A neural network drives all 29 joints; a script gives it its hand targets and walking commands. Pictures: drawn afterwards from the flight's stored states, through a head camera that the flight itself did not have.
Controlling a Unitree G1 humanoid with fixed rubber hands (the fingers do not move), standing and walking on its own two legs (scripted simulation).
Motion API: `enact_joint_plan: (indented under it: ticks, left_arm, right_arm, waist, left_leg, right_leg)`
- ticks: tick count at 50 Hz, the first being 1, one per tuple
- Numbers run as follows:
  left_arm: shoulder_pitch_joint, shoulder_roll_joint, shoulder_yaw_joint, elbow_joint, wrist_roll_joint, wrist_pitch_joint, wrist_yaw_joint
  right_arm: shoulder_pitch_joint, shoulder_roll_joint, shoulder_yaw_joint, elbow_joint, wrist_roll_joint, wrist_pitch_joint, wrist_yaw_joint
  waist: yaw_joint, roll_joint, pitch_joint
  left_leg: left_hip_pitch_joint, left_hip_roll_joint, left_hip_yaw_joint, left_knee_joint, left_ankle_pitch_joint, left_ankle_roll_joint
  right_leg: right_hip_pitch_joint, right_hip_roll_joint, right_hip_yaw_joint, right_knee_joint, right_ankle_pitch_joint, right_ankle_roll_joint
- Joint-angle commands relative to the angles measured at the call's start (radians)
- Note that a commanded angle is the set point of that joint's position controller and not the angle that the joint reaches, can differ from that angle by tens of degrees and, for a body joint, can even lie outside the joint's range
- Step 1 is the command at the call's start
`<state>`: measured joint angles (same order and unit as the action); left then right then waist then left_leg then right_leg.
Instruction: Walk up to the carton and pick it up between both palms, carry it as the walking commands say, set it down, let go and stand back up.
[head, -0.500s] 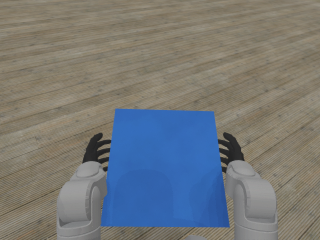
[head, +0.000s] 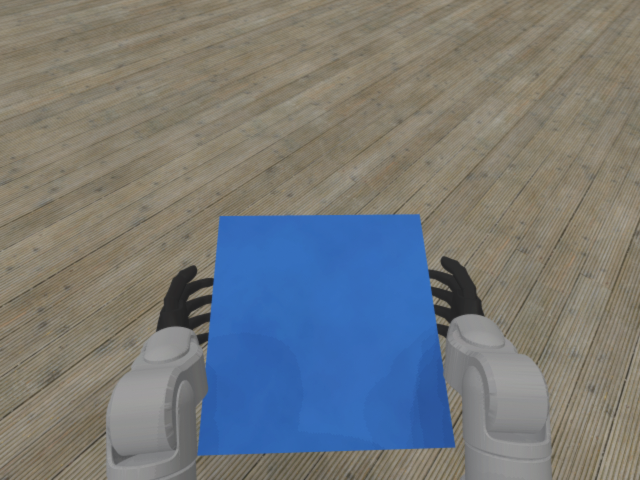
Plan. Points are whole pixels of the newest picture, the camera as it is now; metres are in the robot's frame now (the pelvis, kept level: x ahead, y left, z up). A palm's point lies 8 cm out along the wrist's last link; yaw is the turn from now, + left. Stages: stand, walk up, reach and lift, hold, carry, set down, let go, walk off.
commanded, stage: carry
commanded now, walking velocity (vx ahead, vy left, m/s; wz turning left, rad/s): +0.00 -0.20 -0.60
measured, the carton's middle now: (320, 338) +0.29 +0.00 +0.01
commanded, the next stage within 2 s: none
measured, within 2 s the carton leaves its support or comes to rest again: neither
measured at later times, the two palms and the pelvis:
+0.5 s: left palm (419, 356) +0.23 -0.10 +0.09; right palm out of the picture +0.11 -0.38 +0.08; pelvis -0.07 -0.14 +0.01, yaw -18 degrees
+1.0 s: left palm (532, 408) +0.16 -0.18 +0.13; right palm out of the picture +0.02 -0.45 +0.14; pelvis -0.13 -0.20 +0.02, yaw -27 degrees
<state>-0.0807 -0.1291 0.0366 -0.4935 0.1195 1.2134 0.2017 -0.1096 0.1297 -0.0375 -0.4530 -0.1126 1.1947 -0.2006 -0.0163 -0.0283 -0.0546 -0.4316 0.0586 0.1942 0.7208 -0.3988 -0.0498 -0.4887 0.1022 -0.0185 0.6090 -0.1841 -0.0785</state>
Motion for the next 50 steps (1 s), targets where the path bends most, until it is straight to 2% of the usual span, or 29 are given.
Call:
enact_joint_plan:
  ticks: [1,2,3,4,5,7,8,13,16,18,19,20,21,22,24,27,30,33,35,37,38,39,40,41,42,43,44,46,50]
  left_arm:
    - [-0.402,-0.918,-0.644,-0.034,-0.383,-0.009,-0.239]
    - [-0.454,-0.92,-0.648,-0.107,-0.394,0.002,-0.25]
    - [-0.493,-0.923,-0.674,-0.107,-0.405,0.004,-0.249]
    - [-0.496,-0.934,-0.679,-0.081,-0.411,0.007,-0.252]
    - [-0.483,-0.949,-0.669,-0.06,-0.417,0.006,-0.252]
    - [-0.444,-0.953,-0.667,-0.033,-0.417,0.008,-0.251]
    - [-0.445,-0.952,-0.671,-0.024,-0.417,0.009,-0.247]
    - [-0.432,-0.928,-0.649,-0.003,-0.397,0.024,-0.228]
    - [-0.423,-0.916,-0.614,0.022,-0.38,0.034,-0.233]
    - [-0.415,-0.918,-0.602,0.022,-0.379,0.037,-0.24]
    - [-0.402,-0.913,-0.595,0.029,-0.38,0.036,-0.242]
    - [-0.398,-0.906,-0.577,0.032,-0.372,0.035,-0.244]
    - [-0.343,-0.914,-0.55,0.03,-0.349,0.021,-0.245]
    - [-0.338,-0.925,-0.537,0.021,-0.359,0.017,-0.247]
    - [-0.349,-0.972,-0.565,-0.023,-0.368,-0.008,-0.25]
    - [-0.355,-1.013,-0.579,-0.065,-0.368,-0.035,-0.248]
    - [-0.34,-0.978,-0.589,-0.074,-0.365,-0.036,-0.25]
    - [-0.344,-0.942,-0.609,-0.065,-0.365,-0.023,-0.247]
    - [-0.36,-0.929,-0.619,-0.048,-0.368,-0.015,-0.244]
    - [-0.378,-0.924,-0.628,-0.022,-0.374,-0.011,-0.24]
    - [-0.39,-0.921,-0.631,-0.01,-0.377,-0.01,-0.237]
    - [-0.413,-0.921,-0.634,-0.002,-0.381,-0.007,-0.235]
    - [-0.443,-0.933,-0.633,-0.062,-0.392,0.003,-0.244]
    - [-0.5,-0.938,-0.656,-0.093,-0.404,0.007,-0.244]
    - [-0.497,-0.939,-0.659,-0.065,-0.408,0.013,-0.245]
    - [-0.475,-0.944,-0.65,-0.025,-0.407,0.016,-0.246]
    - [-0.454,-0.945,-0.647,-0.008,-0.411,0.02,-0.246]
    - [-0.441,-0.943,-0.65,0.014,-0.413,0.028,-0.243]
    - [-0.45,-0.926,-0.624,0.036,-0.399,0.04,-0.235]
  right_arm:
    - [-0.329,0.953,0.62,-0.039,0.37,-0.001,0.268]
    - [-0.277,0.953,0.574,0.006,0.344,-0.008,0.278]
    - [-0.285,0.967,0.577,-0.014,0.348,-0.01,0.282]
    - [-0.304,0.959,0.571,-0.019,0.342,-0.009,0.283]
    - [-0.346,0.956,0.576,-0.049,0.35,-0.01,0.282]
    - [-0.351,0.955,0.576,-0.06,0.356,-0.003,0.284]
    - [-0.361,0.945,0.572,-0.066,0.357,0.001,0.284]
    - [-0.329,0.915,0.553,-0.049,0.356,0.025,0.282]
    - [-0.329,0.911,0.552,-0.034,0.343,0.029,0.277]
    - [-0.343,0.915,0.561,-0.032,0.337,0.029,0.274]
    - [-0.353,0.912,0.565,-0.035,0.333,0.029,0.273]
    - [-0.372,0.901,0.565,-0.037,0.332,0.034,0.272]
    - [-0.395,0.934,0.617,-0.074,0.362,0.038,0.273]
    - [-0.406,0.955,0.63,-0.074,0.376,0.037,0.275]
    - [-0.417,1.027,0.681,-0.094,0.417,0.019,0.282]
    - [-0.437,1.051,0.707,-0.148,0.437,-0.011,0.277]
    - [-0.389,1.007,0.687,-0.135,0.417,-0.017,0.27]
    - [-0.351,0.963,0.653,-0.093,0.398,-0.009,0.272]
    - [-0.344,0.949,0.634,-0.061,0.391,-0.002,0.276]
    - [-0.35,0.944,0.618,-0.032,0.386,0.003,0.28]
    - [-0.355,0.948,0.613,-0.017,0.387,0.006,0.283]
    - [-0.366,0.949,0.612,-0.006,0.389,0.009,0.285]
    - [-0.317,0.955,0.576,0.034,0.364,0.004,0.293]
    - [-0.345,0.964,0.588,-0.007,0.373,0.003,0.298]
    - [-0.354,0.965,0.584,-0.015,0.369,0.008,0.296]
    - [-0.376,0.957,0.583,-0.026,0.364,0.012,0.29]
    - [-0.373,0.955,0.583,-0.033,0.364,0.016,0.287]
    - [-0.374,0.94,0.57,-0.036,0.354,0.024,0.282]
    - [-0.354,0.921,0.557,-0.029,0.342,0.039,0.279]
  waist:
    - [-0.009,0.159,-0.286]
    - [-0.013,0.449,-0.206]
    - [-0.003,0.286,-0.174]
    - [-0.003,0.161,-0.164]
    - [0.004,0.093,-0.156]
    - [0.014,0.153,-0.168]
    - [0.012,0.185,-0.165]
    - [-0.006,0.299,-0.215]
    - [-0.016,0.34,-0.231]
    - [0.001,0.316,-0.262]
    - [0.011,0.182,-0.273]
    - [0.013,-0.077,-0.25]
    - [0.02,-0.425,-0.244]
    - [0.007,-0.332,-0.261]
    - [0.002,-0.167,-0.307]
    - [0.006,-0.144,-0.336]
    - [0.009,-0.128,-0.331]
    - [0.015,-0.103,-0.333]
    - [0.017,-0.077,-0.319]
    - [0.011,-0.049,-0.307]
    - [0.002,-0.026,-0.305]
    - [0.001,0.101,-0.283]
    - [-0.006,0.35,-0.188]
    - [-0.007,0.312,-0.149]
    - [-0.003,0.15,-0.145]
    - [0.001,0.07,-0.147]
    - [0.009,0.069,-0.155]
    - [0.007,0.152,-0.173]
    - [-0.018,0.201,-0.222]
  left_leg:
    - [0.445,0.299,-0.314,-0.491,-0.003,0.061]
    - [0.341,0.626,-0.579,-0.525,0.114,0.217]
    - [0.288,0.597,-0.488,-0.491,0.191,0.207]
    - [0.227,0.521,-0.375,-0.459,0.193,0.179]
    - [0.194,0.456,-0.267,-0.442,0.171,0.143]
    - [0.219,0.362,-0.114,-0.398,0.245,0.091]
    - [0.223,0.344,-0.071,-0.379,0.3,0.079]
    - [0.266,0.358,0.035,-0.274,0.578,0.061]
    - [0.278,0.407,0.03,-0.23,0.573,0.042]
    - [0.254,0.421,0.039,-0.146,0.504,-0.002]
    - [0.143,0.366,0.065,-0.006,0.33,-0.043]
    - [-0.097,0.274,0.071,0.182,-0.193,-0.084]
    - [-0.342,0.115,0.071,0.363,-0.438,-0.139]
    - [-0.358,0.137,-0.038,0.495,-0.417,-0.11]
    - [-0.328,0.121,-0.078,0.544,-0.236,-0.086]
    - [-0.256,0.094,-0.077,0.501,-0.065,-0.063]
    - [-0.184,0.05,-0.076,0.359,-0.044,-0.03]
    - [-0.108,0.022,-0.08,0.214,-0.069,-0.004]
    - [-0.009,-0.008,-0.072,0.081,-0.079,0.01]
    - [0.163,-0.03,-0.037,-0.137,-0.021,0.025]
    - [0.309,-0.004,-0.044,-0.308,0.068,0.035]
    - [0.393,0.146,-0.238,-0.466,0.009,0.068]
    - [0.301,0.385,-0.496,-0.538,0.002,0.188]
    - [0.245,0.485,-0.491,-0.547,0.128,0.247]
    - [0.205,0.417,-0.389,-0.496,0.195,0.226]
    - [0.159,0.361,-0.309,-0.474,0.195,0.199]
    - [0.165,0.304,-0.24,-0.456,0.219,0.164]
    - [0.201,0.22,-0.137,-0.406,0.333,0.127]
    - [0.277,0.223,-0.151,-0.335,0.469,0.142]
  right_leg:
    - [-0.097,-0.115,0.157,0.022,-0.035,0.027]
    - [-0.286,-0.046,0.024,0.316,-0.321,0.094]
    - [-0.271,-0.141,0.1,0.491,-0.279,0.1]
    - [-0.222,-0.15,0.12,0.577,-0.224,0.102]
    - [-0.2,-0.153,0.11,0.624,-0.165,0.114]
    - [-0.173,-0.144,0.054,0.577,-0.131,0.129]
    - [-0.16,-0.138,0.018,0.53,-0.143,0.137]
    - [-0.064,-0.134,-0.102,0.27,-0.201,0.146]
    - [0.001,-0.125,-0.128,0.098,-0.204,0.138]
    - [0.111,-0.115,-0.15,-0.119,-0.111,0.117]
    - [0.247,-0.124,-0.098,-0.241,-0.039,0.099]
    - [0.375,-0.274,0.119,-0.287,0.204,0.055]
    - [0.422,-0.436,0.383,-0.252,0.527,-0.08]
    - [0.455,-0.394,0.302,-0.156,0.694,-0.104]
    - [0.433,-0.327,0.172,-0.101,0.665,-0.08]
    - [0.383,-0.294,0.169,-0.119,0.429,-0.086]
    - [0.338,-0.303,0.248,-0.168,0.299,-0.117]
    - [0.319,-0.34,0.33,-0.214,0.271,-0.14]
    - [0.281,-0.345,0.354,-0.249,0.248,-0.135]
    - [0.22,-0.321,0.332,-0.272,0.174,-0.097]
    - [0.146,-0.289,0.293,-0.259,0.093,-0.051]
    - [0.053,-0.205,0.227,-0.137,-0.013,0.004]
    - [-0.079,-0.052,0.052,0.086,-0.175,0.085]
    - [-0.137,-0.078,0.039,0.292,-0.276,0.092]
    - [-0.08,-0.118,0.083,0.374,-0.224,0.089]
    - [-0.053,-0.113,0.081,0.405,-0.186,0.094]
    - [-0.048,-0.108,0.065,0.373,-0.153,0.095]
    - [-0.001,-0.091,-0.002,0.225,-0.154,0.1]
    - [0.051,-0.076,-0.092,-0.022,-0.156,0.111]
